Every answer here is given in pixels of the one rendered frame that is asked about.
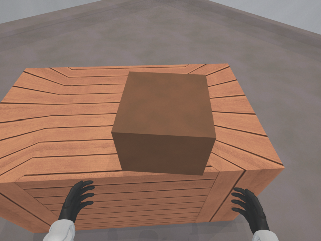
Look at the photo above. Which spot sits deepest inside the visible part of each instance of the pedestal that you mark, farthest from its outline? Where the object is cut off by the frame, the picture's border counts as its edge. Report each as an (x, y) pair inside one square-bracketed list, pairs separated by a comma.
[(55, 131)]

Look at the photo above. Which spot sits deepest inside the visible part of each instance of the right robot forearm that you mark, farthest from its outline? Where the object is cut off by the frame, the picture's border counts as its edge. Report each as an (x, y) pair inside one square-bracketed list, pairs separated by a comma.
[(264, 235)]

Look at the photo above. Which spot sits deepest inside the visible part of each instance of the left robot forearm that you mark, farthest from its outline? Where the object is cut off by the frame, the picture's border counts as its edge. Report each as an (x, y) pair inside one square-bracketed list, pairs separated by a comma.
[(61, 230)]

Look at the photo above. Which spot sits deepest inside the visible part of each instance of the carton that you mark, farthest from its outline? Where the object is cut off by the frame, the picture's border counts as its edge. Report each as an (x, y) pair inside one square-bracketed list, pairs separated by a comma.
[(164, 124)]

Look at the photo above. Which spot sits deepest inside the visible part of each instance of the robot right hand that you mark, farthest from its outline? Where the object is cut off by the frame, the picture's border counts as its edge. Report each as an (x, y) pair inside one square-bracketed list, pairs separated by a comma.
[(253, 210)]

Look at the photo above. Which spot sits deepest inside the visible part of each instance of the robot left hand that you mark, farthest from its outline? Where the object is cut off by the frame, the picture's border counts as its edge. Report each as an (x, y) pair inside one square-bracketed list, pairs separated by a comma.
[(72, 204)]

